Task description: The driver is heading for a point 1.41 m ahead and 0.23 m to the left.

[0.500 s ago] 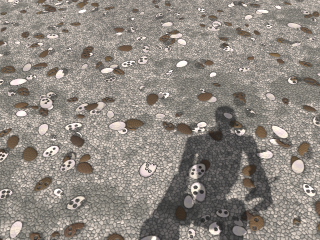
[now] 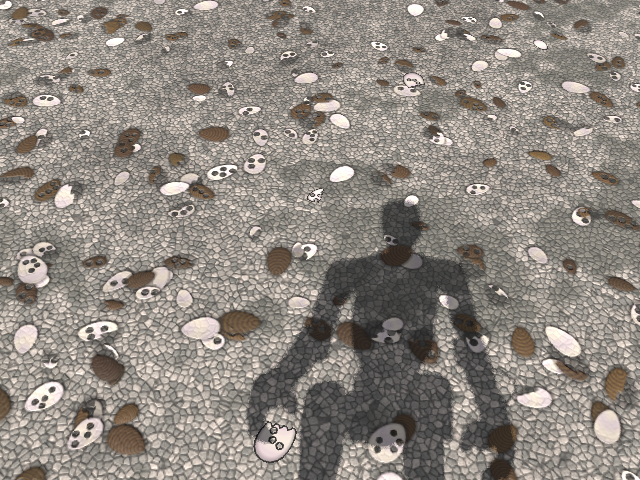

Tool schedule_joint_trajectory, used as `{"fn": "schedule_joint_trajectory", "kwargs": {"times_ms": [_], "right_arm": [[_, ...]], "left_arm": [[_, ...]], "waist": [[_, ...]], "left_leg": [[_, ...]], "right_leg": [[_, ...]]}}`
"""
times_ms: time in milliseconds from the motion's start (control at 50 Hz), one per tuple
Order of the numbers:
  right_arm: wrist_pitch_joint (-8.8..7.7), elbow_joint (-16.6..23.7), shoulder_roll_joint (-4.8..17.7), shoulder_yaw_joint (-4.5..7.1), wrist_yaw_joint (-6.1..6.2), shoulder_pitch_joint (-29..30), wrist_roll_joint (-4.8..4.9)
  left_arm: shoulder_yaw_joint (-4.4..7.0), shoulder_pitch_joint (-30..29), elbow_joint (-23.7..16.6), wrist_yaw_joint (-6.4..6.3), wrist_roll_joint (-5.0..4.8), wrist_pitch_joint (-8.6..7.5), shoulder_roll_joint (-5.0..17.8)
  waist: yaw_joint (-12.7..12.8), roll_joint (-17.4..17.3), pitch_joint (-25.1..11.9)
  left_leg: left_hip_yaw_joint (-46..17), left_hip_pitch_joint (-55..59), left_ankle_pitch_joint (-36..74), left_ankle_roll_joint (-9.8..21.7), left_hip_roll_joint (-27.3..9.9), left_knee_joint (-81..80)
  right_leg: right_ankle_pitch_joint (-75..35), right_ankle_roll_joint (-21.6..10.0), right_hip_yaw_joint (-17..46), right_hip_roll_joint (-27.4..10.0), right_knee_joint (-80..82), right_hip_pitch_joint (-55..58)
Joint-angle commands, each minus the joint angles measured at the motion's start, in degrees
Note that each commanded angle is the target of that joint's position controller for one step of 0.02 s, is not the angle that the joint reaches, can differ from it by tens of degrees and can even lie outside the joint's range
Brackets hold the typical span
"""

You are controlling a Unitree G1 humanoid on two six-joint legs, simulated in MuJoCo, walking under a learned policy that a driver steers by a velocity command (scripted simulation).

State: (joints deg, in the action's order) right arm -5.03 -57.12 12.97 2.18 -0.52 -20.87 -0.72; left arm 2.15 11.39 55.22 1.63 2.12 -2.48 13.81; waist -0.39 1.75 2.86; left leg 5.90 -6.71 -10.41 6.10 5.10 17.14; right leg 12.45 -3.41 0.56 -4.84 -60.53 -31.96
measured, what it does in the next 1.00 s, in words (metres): walks ahead: right foot, then left foot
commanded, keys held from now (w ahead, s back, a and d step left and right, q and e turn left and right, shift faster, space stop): w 1.00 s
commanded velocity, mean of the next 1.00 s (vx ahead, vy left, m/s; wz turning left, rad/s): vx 0.50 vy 0.00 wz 0.00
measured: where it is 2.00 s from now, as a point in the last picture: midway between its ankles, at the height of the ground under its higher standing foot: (321, 267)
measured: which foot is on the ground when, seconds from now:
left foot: down 0.00-0.30, up 0.32-0.84, down 0.86-1.00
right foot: up 0.00-0.28, down 0.30-0.88, up 0.90-1.00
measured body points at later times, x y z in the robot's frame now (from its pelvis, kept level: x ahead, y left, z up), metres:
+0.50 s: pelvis +0.29 -0.05 +0.00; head +0.31 -0.06 +0.45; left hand +0.32 +0.21 -0.14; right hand +0.34 -0.30 -0.15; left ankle +0.25 +0.09 -0.66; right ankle +0.31 -0.10 -0.74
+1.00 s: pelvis +0.56 +0.01 -0.01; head +0.58 +0.02 +0.44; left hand +0.56 +0.26 -0.16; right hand +0.65 -0.25 -0.14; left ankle +0.61 +0.07 -0.75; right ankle +0.46 -0.12 -0.65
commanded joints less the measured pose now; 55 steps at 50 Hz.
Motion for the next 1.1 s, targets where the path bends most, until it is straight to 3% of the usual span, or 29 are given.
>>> {"fn": "schedule_joint_trajectory", "kwargs": {"times_ms": [20, 80, 160, 220, 260, 280, 300, 320, 340, 360, 380, 400, 420, 440, 460, 520, 620, 720, 760, 820, 840, 860, 880, 900, 920, 940, 960, 1000, 1100], "right_arm": [[-1.03, 1.6, 5.8, 0.77, 0.21, -2.1, 0.29], [-0.95, 0.5, 4.7, 0.31, 0.29, -5.3, 0.41], [-0.75, -1.1, 5.5, 0.3, 0.84, -9.0, -0.11], [-0.35, -2.1, 6.0, 0.43, 1.41, -9.5, -0.7], [-0.22, -2.1, 6.9, 0.67, 1.69, -7.7, -0.91], [-0.05, -2.1, 7.4, 0.79, 1.64, -7.1, -0.95], [0.09, -1.8, 7.3, 0.71, 1.51, -6.0, -0.55], [-0.13, 0.2, 5.4, 0.05, 1.33, -5.7, 0.09], [0.02, 0.5, -0.2, -0.72, 0.62, -13.2, 2.14], [0.34, 0.3, 6.3, 0.94, 1.14, -7.6, 0.53], [-0.1, 2.1, 6.0, 1.17, 0.89, -2.6, 0.4], [-0.31, 2.4, 5.0, 1.08, 0.77, -0.6, 0.32], [0.36, 2.3, 4.3, 1.27, 0.52, 0.5, -0.5], [1.18, 2.0, 2.8, 0.96, 0.06, -2.3, -1.07], [1.8, 1.8, 2.1, 0.9, -0.19, -2.2, -1.34], [2.87, 3.5, 2.0, 1.07, -0.93, 2.8, -1.64], [2.93, 7.7, 1.8, 0.54, -1.2, 15.1, -0.93], [2.55, 10.5, 1.9, 0.0, -1.0, 23.2, -0.57], [2.22, 11.4, 2.6, 0.2, -0.92, 24.4, -0.62], [1.38, 9.9, 3.8, 1.03, -0.34, 18.1, -0.69], [0.92, 7.3, 4.6, 1.67, 0.08, 10.3, -0.89], [0.32, 4.0, 6.9, 2.7, 0.67, 0.0, -1.78], [0.04, 3.0, 12.9, 4.23, 1.2, -7.9, -3.25], [0.96, 2.8, 14.0, 4.64, 0.52, -6.8, -1.62], [1.34, 3.7, 11.2, 4.02, 0.28, 0.0, -0.18], [1.04, 4.5, 7.1, 2.9, 0.08, 4.6, 0.07], [0.58, 4.3, 4.6, 2.15, 0.04, 6.4, -0.3], [-0.16, 2.9, 2.7, 1.41, 0.44, 6.2, -0.06], [-1.28, 0.3, 4.8, 1.59, 0.64, -0.3, 0.13]], "left_arm": [[0.19, -1.6, -3.0, 0.49, 0.07, 0.48, 1.8], [-0.24, -8.6, -5.2, 0.65, -0.37, 0.14, 1.3], [-0.78, -14.9, -7.5, 0.43, -0.7, -0.14, 1.0], [-0.5, -16.3, -8.9, 0.21, -0.69, -0.65, 1.8], [0.14, -11.6, -7.8, -0.31, -0.7, -1.17, 2.9], [0.78, -5.2, -5.8, -0.77, -0.67, -1.54, 3.9], [1.64, 4.7, -2.7, -1.35, -0.12, -2.11, 5.4], [3.06, 15.1, -0.7, -2.13, 1.39, -2.41, 10.2], [4.25, 16.3, -0.3, -1.91, 1.42, -1.87, 14.3], [3.74, 11.5, -0.9, -1.35, -0.84, -1.26, 10.7], [2.83, 5.5, -1.8, -1.2, -1.4, -1.42, 7.6], [2.13, 3.0, -1.9, -0.99, -1.08, -1.9, 4.7], [1.51, 2.2, -1.3, -1.08, -1.16, -2.3, 2.7], [1.26, 2.7, -0.4, -1.37, -1.28, -2.63, 2.2], [1.09, 4.3, 0.5, -1.38, -1.24, -3.12, 1.7], [1.46, 7.6, 2.1, -1.6, -1.56, -4.01, 4.0], [1.01, 12.5, 3.5, -1.54, -1.53, -3.7, 3.9], [0.88, 17.6, 5.3, -2.02, -1.1, -3.42, 4.3], [1.02, 18.2, 5.9, -2.43, -0.74, -3.16, 4.7], [1.42, 15.8, 5.9, -2.87, -0.47, -2.92, 5.9], [1.49, 14.8, 5.8, -2.79, -0.63, -2.68, 6.1], [1.19, 14.2, 5.1, -2.65, -0.99, -2.64, 5.4], [0.04, 17.5, 3.0, -2.06, -2.95, -2.67, 0.9], [0.87, 20.0, 3.4, -1.83, -2.84, -2.67, 2.2], [1.75, 14.9, 2.7, -1.99, -1.66, -2.3, 4.8], [1.58, 10.6, 1.5, -1.65, -1.3, -2.62, 3.9], [1.51, 9.3, 1.4, -1.51, -1.22, -2.58, 2.5], [1.3, 11.1, 1.8, -0.8, 0.12, -1.06, 0.7], [1.39, 2.7, -1.2, -0.05, 0.18, 0.51, 0.8]], "waist": [[1.0, -4.3, 2.3], [-0.9, -3.7, 3.3], [-2.8, -4.9, 3.2], [-2.4, -5.2, 3.4], [0.3, -6.1, 0.9], [2.9, -6.2, -2.5], [7.1, -5.0, -7.5], [10.2, 0.0, -14.8], [6.1, 12.8, -21.1], [5.9, 1.7, -15.9], [3.8, 1.2, -7.5], [2.3, -1.0, -3.8], [0.6, -1.8, -1.4], [-1.1, 1.5, -2.1], [-1.4, 1.0, -1.9], [-1.6, 0.6, 0.2], [1.0, 1.1, 2.3], [3.7, 2.0, 3.2], [3.4, 2.1, 3.6], [-0.3, 2.7, 0.5], [-3.7, 1.7, -3.4], [-7.5, -0.1, -9.1], [-7.6, -9.7, -17.2], [-6.0, -14.7, -20.9], [-3.5, -7.3, -11.9], [-2.4, -4.0, -5.2], [-0.7, -2.7, -2.0], [2.0, -5.6, -1.2], [1.6, -4.4, 1.2]], "left_leg": [[-12.0, -1.0, 11.2, 6.3, -15.5, -11.6], [-8.7, 1.2, 18.6, 4.3, -13.4, -10.9], [-8.2, 7.5, 24.0, 4.4, -15.1, -9.3], [-8.3, 13.4, 31.2, 4.7, -17.3, -5.9], [-7.1, 14.5, 45.4, 3.5, -17.5, 0.8], [-6.5, 14.4, 50.7, 2.9, -16.9, 8.3], [-4.6, 9.5, 47.0, 1.8, -14.9, 19.3], [-2.8, -3.0, 27.1, 0.8, -12.2, 36.3], [-1.8, -24.1, -19.0, -1.6, -0.6, 57.2], [-9.5, -29.1, -17.1, -0.5, -3.5, 60.4], [-9.6, -30.3, -11.3, -0.2, -5.9, 58.0], [-9.3, -28.3, -8.1, -0.3, -7.7, 55.1], [-9.2, -25.5, -6.4, -0.5, -9.1, 52.2], [-8.8, -22.4, -5.9, -1.3, -9.5, 50.1], [-8.5, -21.6, -5.9, -1.9, -9.7, 49.3], [-6.6, -25.7, -2.5, -3.7, -10.8, 44.9], [-3.7, -30.1, 7.0, -5.3, -11.2, 30.8], [-1.5, -29.2, 9.6, -4.0, -9.0, 19.8], [-1.8, -29.5, 6.9, -2.6, -8.5, 17.6], [-0.4, -19.1, 0.7, 0.3, -5.0, 13.8], [0.6, -9.9, 1.7, 1.5, -3.1, 10.5], [-2.8, 4.6, 2.8, 3.5, -6.1, 9.5], [-25.0, 22.0, -4.3, 8.8, -22.4, 7.3], [-45.4, 25.1, -4.1, 13.7, -29.9, -1.1], [-37.7, 17.6, -8.3, 11.8, -27.1, -1.7], [-30.3, 8.8, -6.6, 10.2, -24.8, -3.8], [-24.8, 3.5, -1.4, 7.9, -21.9, -5.4], [-18.5, -3.1, 2.7, 5.9, -18.7, -7.9], [-12.7, -1.7, 10.0, 6.1, -16.4, -10.8]], "right_leg": [[-6.4, 1.6, -1.4, -1.8, 5.8, -5.1], [-11.8, 2.2, -3.8, -0.2, 15.4, -4.9], [-13.7, 1.3, -5.2, 1.5, 23.8, -3.9], [-9.2, -0.6, -5.2, 2.6, 27.4, -3.3], [-4.0, -2.6, -6.3, 5.4, 29.6, 4.5], [-2.9, -3.9, -6.8, 7.2, 31.6, 11.7], [-5.9, -5.7, -6.0, 6.7, 34.9, 24.4], [-1.7, -8.9, 7.6, -5.9, 34.8, 39.9], [0.4, -18.1, 36.2, -21.1, 41.0, 53.6], [4.3, -15.8, 35.5, -17.3, 43.8, 48.2], [1.8, -13.8, 25.9, -15.3, 45.5, 39.4], [-4.6, -12.2, 20.3, -12.8, 47.6, 32.9], [-8.4, -9.1, 14.9, -9.2, 49.0, 28.0], [-11.0, -9.0, 12.3, -8.9, 49.8, 25.4], [-14.2, -9.1, 10.9, -8.2, 50.2, 24.6], [-14.8, -9.4, 7.2, -6.9, 53.0, 23.6], [-19.9, -8.1, 3.1, -4.5, 54.3, 26.6], [-24.1, -7.9, 1.8, -6.0, 52.9, 33.6], [-27.7, -7.9, 2.1, -7.7, 50.9, 37.5], [-45.0, -6.2, 0.2, -8.0, 41.7, 39.0], [-48.7, -5.2, -1.2, -6.5, 32.7, 37.7], [-40.6, -4.1, -2.9, -4.0, 20.3, 29.8], [-14.9, -1.6, -6.3, 2.5, -0.5, 11.5], [18.3, -1.4, -1.3, 10.0, -13.6, 0.3], [13.6, -2.2, 2.9, 5.4, -16.3, -4.0], [8.7, -2.2, 2.6, 3.2, -13.6, -4.2], [5.8, -2.2, 2.4, 1.3, -9.8, -2.2], [3.7, -1.0, 1.8, -0.2, -5.2, 3.3], [-3.6, 1.6, -0.8, -1.7, 2.4, -3.3]]}}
